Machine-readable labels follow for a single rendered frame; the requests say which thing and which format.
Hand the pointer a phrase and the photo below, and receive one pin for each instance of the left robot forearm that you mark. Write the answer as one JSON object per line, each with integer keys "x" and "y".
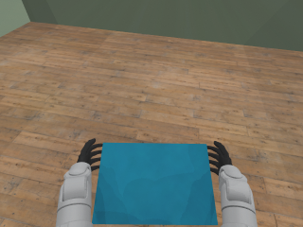
{"x": 75, "y": 197}

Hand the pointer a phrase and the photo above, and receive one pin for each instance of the right robot forearm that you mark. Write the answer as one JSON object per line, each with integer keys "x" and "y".
{"x": 237, "y": 201}

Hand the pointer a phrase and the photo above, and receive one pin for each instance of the right robot hand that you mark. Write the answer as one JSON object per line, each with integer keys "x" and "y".
{"x": 222, "y": 157}

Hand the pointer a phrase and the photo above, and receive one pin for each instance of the carton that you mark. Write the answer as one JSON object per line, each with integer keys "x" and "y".
{"x": 154, "y": 184}

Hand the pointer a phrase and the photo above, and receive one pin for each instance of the left robot hand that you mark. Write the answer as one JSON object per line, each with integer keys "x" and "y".
{"x": 86, "y": 154}

